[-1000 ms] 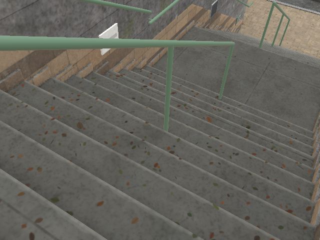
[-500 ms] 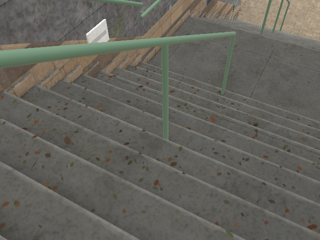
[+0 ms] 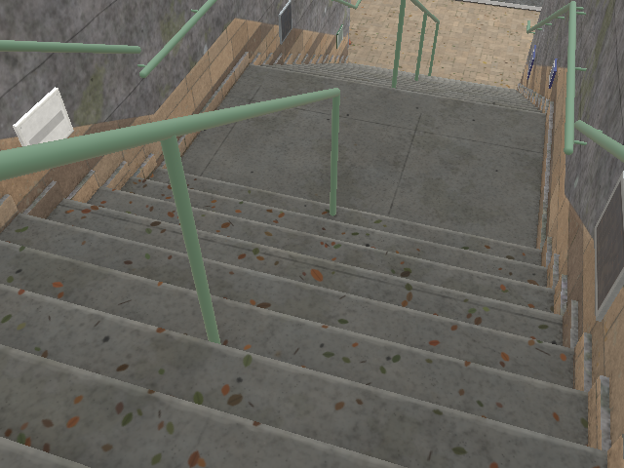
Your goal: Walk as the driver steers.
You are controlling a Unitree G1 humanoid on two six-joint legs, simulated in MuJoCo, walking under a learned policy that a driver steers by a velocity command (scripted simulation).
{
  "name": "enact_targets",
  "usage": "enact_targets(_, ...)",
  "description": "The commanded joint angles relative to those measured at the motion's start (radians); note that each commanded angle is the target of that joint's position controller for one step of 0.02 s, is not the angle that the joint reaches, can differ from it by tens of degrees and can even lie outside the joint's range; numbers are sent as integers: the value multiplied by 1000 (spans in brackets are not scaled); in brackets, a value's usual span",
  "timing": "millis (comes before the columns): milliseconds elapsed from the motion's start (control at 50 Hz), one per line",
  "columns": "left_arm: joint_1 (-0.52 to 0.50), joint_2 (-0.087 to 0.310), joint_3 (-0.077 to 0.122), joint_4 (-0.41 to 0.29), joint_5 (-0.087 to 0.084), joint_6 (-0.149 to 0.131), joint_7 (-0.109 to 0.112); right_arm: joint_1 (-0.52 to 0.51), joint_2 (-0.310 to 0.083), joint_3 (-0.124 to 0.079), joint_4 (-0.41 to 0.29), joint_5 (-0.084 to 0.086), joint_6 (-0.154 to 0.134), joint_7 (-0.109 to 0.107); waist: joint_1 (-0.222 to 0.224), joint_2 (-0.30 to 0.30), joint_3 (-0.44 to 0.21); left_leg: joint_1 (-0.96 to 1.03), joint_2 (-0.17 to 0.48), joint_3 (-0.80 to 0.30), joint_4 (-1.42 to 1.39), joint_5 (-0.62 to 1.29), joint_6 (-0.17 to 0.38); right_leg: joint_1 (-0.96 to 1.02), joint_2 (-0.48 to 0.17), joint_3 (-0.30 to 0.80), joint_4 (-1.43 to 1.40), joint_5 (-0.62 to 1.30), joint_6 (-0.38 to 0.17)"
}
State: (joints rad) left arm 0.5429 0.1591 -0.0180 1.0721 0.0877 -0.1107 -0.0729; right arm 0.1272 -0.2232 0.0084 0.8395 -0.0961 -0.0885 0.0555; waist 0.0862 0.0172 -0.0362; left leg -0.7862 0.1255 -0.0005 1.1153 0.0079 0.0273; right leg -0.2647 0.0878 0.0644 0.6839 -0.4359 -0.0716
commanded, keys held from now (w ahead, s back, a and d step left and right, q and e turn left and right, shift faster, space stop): w+e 0.88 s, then w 0.06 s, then w+q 0.06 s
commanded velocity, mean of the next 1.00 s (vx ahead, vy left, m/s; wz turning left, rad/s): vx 0.50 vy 0.00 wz -0.57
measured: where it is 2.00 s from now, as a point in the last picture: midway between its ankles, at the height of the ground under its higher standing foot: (436, 371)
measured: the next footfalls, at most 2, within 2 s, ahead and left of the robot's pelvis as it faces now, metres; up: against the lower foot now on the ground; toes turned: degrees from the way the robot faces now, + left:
left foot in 0.22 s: +0.29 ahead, +0.14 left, -0.17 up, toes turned -3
right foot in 0.86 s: +0.52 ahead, -0.21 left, -0.33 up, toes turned -38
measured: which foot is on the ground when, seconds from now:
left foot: up 0.00-0.20, down 0.22-0.86, up 0.88-1.00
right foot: down 0.00-0.22, up 0.24-0.84, down 0.86-1.00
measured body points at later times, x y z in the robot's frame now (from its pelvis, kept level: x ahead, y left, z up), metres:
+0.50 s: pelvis +0.27 +0.06 -0.17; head +0.27 +0.05 +0.28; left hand +0.42 +0.26 -0.31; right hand +0.11 -0.11 -0.32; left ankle +0.25 +0.15 -0.88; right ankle +0.37 -0.12 -0.79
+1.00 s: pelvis +0.53 -0.12 -0.32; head +0.55 -0.12 +0.13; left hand +0.71 +0.06 -0.47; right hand +0.38 -0.31 -0.46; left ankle +0.53 +0.06 -0.89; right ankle +0.49 -0.19 -1.05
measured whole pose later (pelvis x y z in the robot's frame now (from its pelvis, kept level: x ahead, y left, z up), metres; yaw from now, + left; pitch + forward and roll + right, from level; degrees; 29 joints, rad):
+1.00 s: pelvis +0.53 -0.12 -0.32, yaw -34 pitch +0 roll -2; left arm 0.30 0.24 0.04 1.04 0.09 -0.09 -0.05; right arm 0.36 -0.22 -0.01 1.02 -0.07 -0.09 0.06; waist -0.07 0.02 0.02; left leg -0.51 0.16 -0.03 1.54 -0.53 -0.02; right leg -0.25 0.08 -0.10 0.54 -0.29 -0.08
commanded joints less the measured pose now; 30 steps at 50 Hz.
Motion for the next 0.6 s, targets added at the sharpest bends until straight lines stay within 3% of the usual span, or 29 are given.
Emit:
enact_targets(20,-25,148,18,-68,-7,-44,51,67,-68,17,-30,-25,10,18,-37,-42,82,88,-11,-56,-205,291,-38,-190,-190,246,14,187,-204)
enact_targets(40,131,135,14,-8,-8,-47,65,-59,-54,29,-63,-23,12,16,50,-46,83,-161,-18,-84,-254,212,-55,66,-230,391,110,142,-238)
enact_targets(80,389,27,7,76,-14,-28,93,-245,-38,31,-111,-11,9,6,170,-76,85,-484,-9,-102,-390,134,-57,400,-248,535,233,154,-237)
enact_targets(100,276,-16,-5,0,-34,-12,99,-268,-12,55,-92,-2,9,22,184,31,116,-224,9,-98,-780,488,-32,166,-153,423,213,-11,-190)
enact_targets(120,139,98,4,-35,0,9,62,-221,8,51,-101,10,10,25,101,-52,117,231,-62,13,-692,538,-21,-256,-113,368,150,-34,-192)
enact_targets(140,29,159,16,-70,39,15,38,-104,-11,42,-97,18,19,20,11,-136,128,481,-65,37,-522,493,-17,-500,-118,393,155,-88,-200)
enact_targets(160,-24,169,22,-116,46,16,21,-2,-34,27,-87,12,21,19,-42,-106,137,644,-86,70,-452,342,-25,-619,-98,375,209,-135,-184)
enact_targets(180,-31,166,28,-130,22,15,17,94,-69,6,-63,25,19,9,-107,-44,144,778,-92,91,-590,238,-14,-603,-70,336,300,-153,-145)
enact_targets(200,-41,213,33,-135,4,15,5,305,-146,-24,6,32,12,-2,-213,15,102,974,-75,81,-670,259,5,-577,-41,346,527,-94,-96)
enact_targets(220,69,180,26,-76,0,8,-40,497,-217,-60,65,13,2,-12,-263,91,14,1141,43,-17,-724,333,125,-562,35,272,842,3,0)
enact_targets(240,274,13,11,-27,-36,8,-54,568,-238,-65,78,-16,1,10,-157,202,-278,1415,220,-115,-328,879,295,-698,60,143,1346,-308,1)
enact_targets(260,261,10,8,-96,-55,2,-60,508,-291,-73,53,-17,6,32,-110,151,-287,1320,346,-319,-401,848,383,-862,33,92,1503,-288,3)
enact_targets(280,73,72,21,-178,-45,14,-36,409,-266,-76,34,1,22,41,-158,101,-161,1138,405,-470,-576,229,404,-1025,-21,69,1499,-185,24)
enact_targets(300,-13,89,21,-177,-36,25,0,343,-140,-41,39,4,22,47,-144,16,-25,916,376,-469,-691,-304,329,-1053,-95,121,1441,44,9)
enact_targets(320,-19,72,14,-165,-40,30,20,304,-27,-8,38,-8,15,49,-92,-55,46,716,351,-398,-751,-325,270,-955,-155,133,1314,211,-10)
enact_targets(340,-9,54,15,-174,-38,36,31,322,-4,-3,56,-15,7,42,-51,-46,105,532,375,-373,-782,-219,271,-839,-203,109,1225,237,-12)
enact_targets(360,-17,1,-5,-175,-13,43,22,281,91,23,73,-9,-22,4,-1,-54,183,411,265,-234,-792,-190,202,-795,-268,122,914,399,-38)
enact_targets(380,-46,-24,-11,-182,-2,52,5,298,75,18,97,7,-43,-20,-18,32,192,366,211,-151,-810,-190,183,-755,-259,72,801,391,-48)
enact_targets(400,-77,23,5,-183,-7,45,-14,300,104,34,111,10,-62,-46,-50,-14,166,297,170,-53,-813,-158,180,-653,-249,56,550,556,-44)
enact_targets(420,-107,20,16,-150,1,50,-34,363,50,29,146,-7,-68,-56,-84,53,129,336,146,-3,-778,-160,195,-632,-239,42,559,606,-32)
enact_targets(440,-159,64,27,-168,9,39,-45,356,39,36,161,-28,-70,-55,-67,50,85,344,155,2,-771,-59,206,-577,-234,48,531,597,-33)
enact_targets(460,-121,65,31,-156,16,30,-59,374,-9,22,175,-35,-65,-56,-38,54,80,345,170,15,-713,46,206,-558,-202,26,602,598,-30)
enact_targets(480,-152,82,36,-172,13,24,-57,378,-31,21,187,-41,-62,-50,-36,7,79,377,195,33,-690,95,204,-577,-199,37,602,563,-29)
enact_targets(500,-241,74,25,-202,18,21,-47,427,15,33,226,-37,-63,-65,-91,-42,98,623,205,15,-649,17,180,-794,-245,177,364,732,-27)
enact_targets(520,-276,64,22,-207,10,25,-35,520,29,39,264,-34,-61,-71,-121,3,118,752,253,-39,-636,22,189,-891,-238,174,296,769,-20)
enact_targets(540,-307,57,18,-218,-2,29,-25,595,33,40,302,-45,-56,-75,-142,16,142,826,272,-65,-621,33,192,-960,-233,176,269,771,-16)
enact_targets(560,-328,60,13,-204,-11,29,-23,620,62,49,308,-51,-54,-80,-154,-10,165,833,245,-18,-582,2,175,-941,-233,181,148,908,-7)
enact_targets(580,-354,71,15,-201,-6,32,-30,610,83,64,292,-45,-55,-74,-152,-16,159,704,201,84,-600,-66,163,-757,-229,70,67,1006,-14)
enact_targets(600,-421,84,18,-217,-7,37,-41,575,84,70,273,-41,-57,-62,-149,31,177,525,164,137,-638,-152,150,-550,-224,-26,89,1011,-17)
